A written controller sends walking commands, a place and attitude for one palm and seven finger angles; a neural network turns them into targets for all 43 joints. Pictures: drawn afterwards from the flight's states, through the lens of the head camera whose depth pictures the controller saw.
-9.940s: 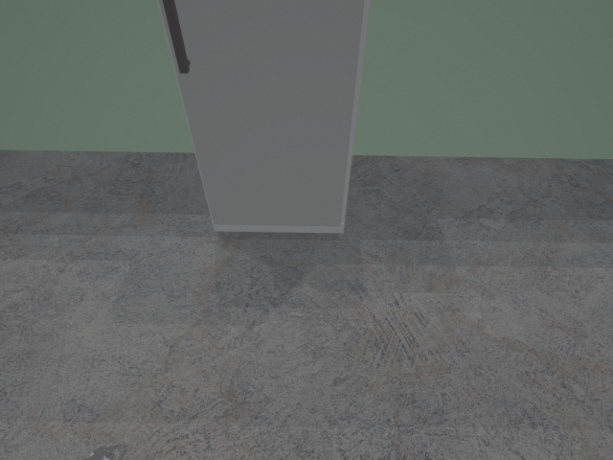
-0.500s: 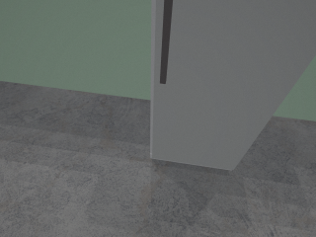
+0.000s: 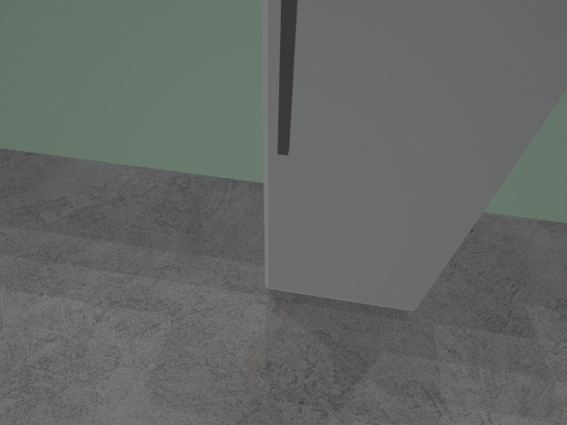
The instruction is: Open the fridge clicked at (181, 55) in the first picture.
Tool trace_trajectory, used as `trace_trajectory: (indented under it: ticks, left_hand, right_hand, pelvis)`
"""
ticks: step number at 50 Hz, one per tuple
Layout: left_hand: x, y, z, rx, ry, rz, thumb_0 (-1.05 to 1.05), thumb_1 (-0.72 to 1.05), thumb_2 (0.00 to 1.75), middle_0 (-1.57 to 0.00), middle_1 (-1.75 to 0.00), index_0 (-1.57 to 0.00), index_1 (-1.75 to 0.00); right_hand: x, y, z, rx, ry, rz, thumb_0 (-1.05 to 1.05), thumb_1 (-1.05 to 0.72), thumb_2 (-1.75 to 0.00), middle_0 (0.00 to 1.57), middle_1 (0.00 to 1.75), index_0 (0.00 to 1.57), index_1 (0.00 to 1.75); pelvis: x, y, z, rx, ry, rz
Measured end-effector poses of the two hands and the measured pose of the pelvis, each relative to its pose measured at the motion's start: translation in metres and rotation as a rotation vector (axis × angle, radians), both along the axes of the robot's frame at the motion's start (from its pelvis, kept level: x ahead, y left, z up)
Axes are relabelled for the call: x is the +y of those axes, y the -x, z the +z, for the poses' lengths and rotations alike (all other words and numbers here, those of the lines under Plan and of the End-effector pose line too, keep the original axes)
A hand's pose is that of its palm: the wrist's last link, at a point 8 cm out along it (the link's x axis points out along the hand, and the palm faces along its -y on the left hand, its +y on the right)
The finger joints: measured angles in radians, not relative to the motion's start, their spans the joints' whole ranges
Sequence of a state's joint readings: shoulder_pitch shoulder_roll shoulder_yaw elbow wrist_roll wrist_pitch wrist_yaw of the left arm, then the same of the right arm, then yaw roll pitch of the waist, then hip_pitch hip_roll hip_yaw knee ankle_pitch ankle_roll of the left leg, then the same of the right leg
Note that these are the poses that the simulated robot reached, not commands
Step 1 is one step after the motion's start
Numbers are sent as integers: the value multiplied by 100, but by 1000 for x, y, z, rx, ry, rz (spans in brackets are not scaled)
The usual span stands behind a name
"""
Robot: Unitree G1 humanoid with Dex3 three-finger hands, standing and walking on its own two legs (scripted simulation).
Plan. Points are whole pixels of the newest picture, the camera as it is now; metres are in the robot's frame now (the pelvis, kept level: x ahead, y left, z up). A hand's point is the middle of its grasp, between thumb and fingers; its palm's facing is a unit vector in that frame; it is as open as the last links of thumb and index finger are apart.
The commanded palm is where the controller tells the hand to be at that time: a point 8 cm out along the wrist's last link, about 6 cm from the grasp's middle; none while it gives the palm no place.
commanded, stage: look again from close up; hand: left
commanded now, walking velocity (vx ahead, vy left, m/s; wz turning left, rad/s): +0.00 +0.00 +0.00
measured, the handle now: (288, 63) +0.68 +0.05 +0.20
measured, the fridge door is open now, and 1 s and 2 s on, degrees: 0 0 0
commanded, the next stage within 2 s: shuffle to correct the standing spot in 0.40 s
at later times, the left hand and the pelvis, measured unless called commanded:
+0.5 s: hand out of the picture -0.01 +0.15 -0.18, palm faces +0.06 -0.99 -0.15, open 7.4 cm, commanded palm none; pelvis +0.01 +0.00 +0.00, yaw +0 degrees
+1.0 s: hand out of the picture +0.02 +0.11 -0.17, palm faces +0.08 -0.98 -0.16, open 7.4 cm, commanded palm none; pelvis +0.09 -0.04 +0.00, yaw -3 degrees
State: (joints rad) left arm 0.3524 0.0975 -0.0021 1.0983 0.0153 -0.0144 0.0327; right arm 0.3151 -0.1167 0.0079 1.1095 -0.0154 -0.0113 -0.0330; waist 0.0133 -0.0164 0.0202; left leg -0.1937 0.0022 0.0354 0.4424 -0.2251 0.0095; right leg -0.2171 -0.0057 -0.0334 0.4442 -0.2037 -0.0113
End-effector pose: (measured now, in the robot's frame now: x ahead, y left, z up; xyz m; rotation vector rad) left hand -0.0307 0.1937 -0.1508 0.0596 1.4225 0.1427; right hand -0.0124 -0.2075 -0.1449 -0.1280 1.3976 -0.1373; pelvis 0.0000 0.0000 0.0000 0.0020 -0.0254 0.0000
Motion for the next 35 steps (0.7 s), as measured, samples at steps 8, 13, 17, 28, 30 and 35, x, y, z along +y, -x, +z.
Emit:
trace_trajectory:
  ticks: [8, 13, 17, 28, 30, 35]
  left_hand:
    - [3, -10, 1, -19, -17, -7, 0, 90, 90, -20, -30, -20, -29]
    - [6, -14, 2, -19, -26, -9, 0, 90, 90, -20, -30, -20, -29]
    - [7, -15, 3, -17, -29, -9, 0, 90, 90, -20, -30, -20, -29]
    - [7, -16, 3, -7, -25, -3, 0, 90, 90, -20, -30, -20, -29]
    - [6, -16, 1, -1, -21, -4, 0, 90, 90, -20, -30, -20, -29]
    - [5, -21, -1, 27, -20, -18, 0, 90, 90, -20, -30, -20, -29]
  right_hand:
    - [1, 3, -1, 14, -12, -3, 1, -91, -90, 20, 30, 20, 30]
    - [3, 5, -1, 23, -21, -6, 1, -91, -90, 20, 30, 20, 30]
    - [4, 4, -2, 28, -25, -6, 1, -91, -90, 20, 30, 20, 30]
    - [3, -2, -1, 27, -18, -1, 1, -91, -90, 20, 30, 20, 30]
    - [2, -4, -2, 24, -16, -7, 1, -91, -90, 20, 30, 20, 30]
    - [-6, -8, -7, 18, -17, -45, 1, -91, -90, 20, 30, 20, 30]
  pelvis:
    - [-4, -2, 0, 0, 1, 0]
    - [-4, -3, 0, 2, 0, -1]
    - [-4, -5, 0, 3, 0, 0]
    - [-4, -10, 0, 5, -2, -2]
    - [-4, -12, -1, 5, -4, -9]
    - [-9, -23, -5, 14, -16, -35]
